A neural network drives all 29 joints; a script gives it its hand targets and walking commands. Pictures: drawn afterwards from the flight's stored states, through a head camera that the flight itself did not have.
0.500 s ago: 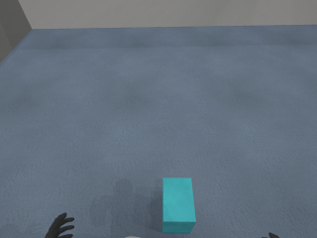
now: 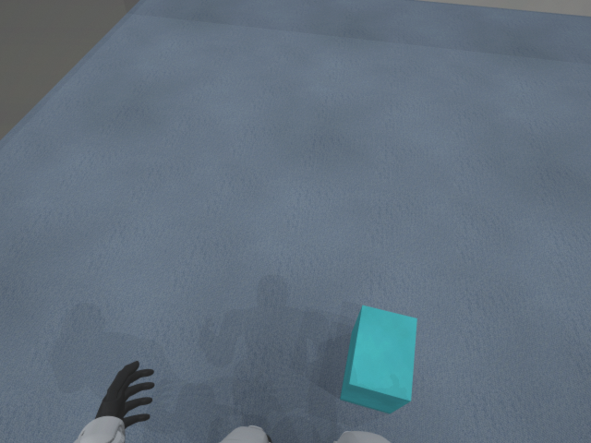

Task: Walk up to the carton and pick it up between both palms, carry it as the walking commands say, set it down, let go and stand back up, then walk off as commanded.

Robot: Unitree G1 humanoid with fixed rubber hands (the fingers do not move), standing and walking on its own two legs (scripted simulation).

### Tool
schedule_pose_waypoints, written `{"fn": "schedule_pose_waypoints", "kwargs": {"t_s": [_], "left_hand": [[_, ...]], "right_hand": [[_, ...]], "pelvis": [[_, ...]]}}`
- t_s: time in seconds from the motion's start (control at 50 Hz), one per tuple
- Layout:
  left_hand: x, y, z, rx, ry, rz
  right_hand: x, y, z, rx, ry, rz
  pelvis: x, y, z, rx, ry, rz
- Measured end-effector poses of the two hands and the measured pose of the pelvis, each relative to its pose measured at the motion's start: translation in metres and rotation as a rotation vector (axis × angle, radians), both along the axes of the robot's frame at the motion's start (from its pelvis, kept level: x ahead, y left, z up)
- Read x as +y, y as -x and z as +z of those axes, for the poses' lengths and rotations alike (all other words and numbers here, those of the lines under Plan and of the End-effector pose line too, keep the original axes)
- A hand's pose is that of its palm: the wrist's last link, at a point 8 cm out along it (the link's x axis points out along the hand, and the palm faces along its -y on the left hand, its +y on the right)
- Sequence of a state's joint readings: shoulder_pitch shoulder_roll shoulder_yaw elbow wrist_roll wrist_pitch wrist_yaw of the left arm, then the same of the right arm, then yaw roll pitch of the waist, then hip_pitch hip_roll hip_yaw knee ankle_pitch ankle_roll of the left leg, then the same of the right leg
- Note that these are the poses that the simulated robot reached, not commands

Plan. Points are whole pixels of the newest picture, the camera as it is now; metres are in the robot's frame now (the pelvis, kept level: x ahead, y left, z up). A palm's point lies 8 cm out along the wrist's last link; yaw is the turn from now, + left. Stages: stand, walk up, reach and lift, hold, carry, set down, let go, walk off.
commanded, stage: walk off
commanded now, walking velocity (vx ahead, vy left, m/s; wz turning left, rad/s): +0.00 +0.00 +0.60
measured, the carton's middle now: (376, 361) +0.37 -0.21 -0.64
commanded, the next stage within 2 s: none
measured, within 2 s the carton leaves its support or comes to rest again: neither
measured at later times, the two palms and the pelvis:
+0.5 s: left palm out of the picture +0.04 +0.26 -0.08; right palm (495, 440) +0.14 -0.26 -0.12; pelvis +0.00 -0.02 +0.00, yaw +18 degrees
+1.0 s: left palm out of the picture -0.04 +0.37 -0.10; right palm (396, 410) +0.17 -0.12 -0.09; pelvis -0.04 +0.06 +0.00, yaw +34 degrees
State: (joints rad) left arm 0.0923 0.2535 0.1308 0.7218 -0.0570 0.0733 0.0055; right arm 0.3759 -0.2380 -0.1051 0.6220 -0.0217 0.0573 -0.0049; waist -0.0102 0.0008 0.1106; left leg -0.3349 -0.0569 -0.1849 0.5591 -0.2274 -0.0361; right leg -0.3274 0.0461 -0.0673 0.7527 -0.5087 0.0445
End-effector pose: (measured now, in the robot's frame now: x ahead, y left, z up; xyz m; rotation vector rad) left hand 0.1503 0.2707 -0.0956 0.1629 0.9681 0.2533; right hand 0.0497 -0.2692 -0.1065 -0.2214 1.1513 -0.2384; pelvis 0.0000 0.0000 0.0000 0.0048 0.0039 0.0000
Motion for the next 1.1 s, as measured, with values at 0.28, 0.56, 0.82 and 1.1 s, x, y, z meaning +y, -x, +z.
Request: {"fn": "schedule_pose_waypoints", "kwargs": {"t_s": [0.28, 0.56, 0.82, 1.1], "left_hand": [[-0.021, 0.047, 0.033, -0.032, -0.063, 0.163], [0.0, 0.135, 0.009, 0.004, -0.008, 0.404], [0.067, 0.191, -0.034, 0.009, 0.116, 0.504], [0.09, 0.202, 0.006, -0.093, 0.027, 0.595]], "right_hand": [[-0.021, -0.047, -0.014, -0.03, -0.059, 0.142], [0.032, -0.106, -0.008, -0.044, -0.046, 0.36], [0.139, -0.128, -0.011, -0.133, -0.033, 0.509], [0.142, -0.126, 0.009, -0.07, 0.013, 0.633]], "pelvis": [[-0.031, -0.001, 0.007, -0.041, -0.079, 0.139], [-0.012, 0.007, 0.002, -0.032, -0.015, 0.358], [0.058, 0.026, -0.021, -0.054, 0.035, 0.501], [0.052, 0.041, 0.002, -0.002, 0.032, 0.623]]}}
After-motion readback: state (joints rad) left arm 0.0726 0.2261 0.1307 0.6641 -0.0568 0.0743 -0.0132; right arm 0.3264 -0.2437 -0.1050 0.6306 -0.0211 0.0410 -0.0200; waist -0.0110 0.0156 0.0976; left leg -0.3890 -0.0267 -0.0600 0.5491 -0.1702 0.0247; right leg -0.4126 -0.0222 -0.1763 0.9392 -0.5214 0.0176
